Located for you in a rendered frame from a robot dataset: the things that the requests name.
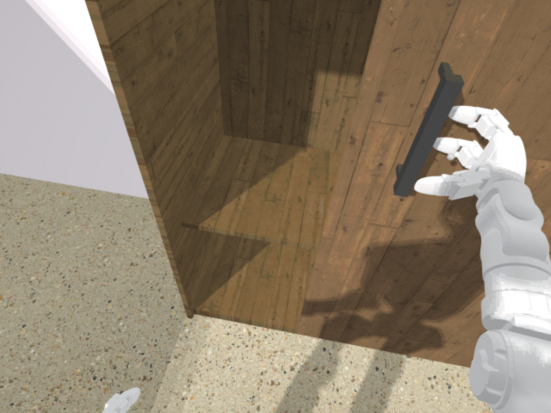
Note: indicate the robot right upper arm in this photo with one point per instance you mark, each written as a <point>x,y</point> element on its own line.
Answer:
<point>511,372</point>

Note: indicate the wardrobe door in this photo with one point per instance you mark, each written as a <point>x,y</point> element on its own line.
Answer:
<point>404,274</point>

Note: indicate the robot right hand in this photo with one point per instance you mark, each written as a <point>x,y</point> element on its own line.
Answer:
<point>503,158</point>

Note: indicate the right robot forearm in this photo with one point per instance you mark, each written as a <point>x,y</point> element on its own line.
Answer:
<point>516,266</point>

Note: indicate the handle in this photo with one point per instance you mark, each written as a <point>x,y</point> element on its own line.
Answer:
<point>438,111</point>

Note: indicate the robot left hand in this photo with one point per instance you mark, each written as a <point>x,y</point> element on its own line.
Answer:
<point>121,403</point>

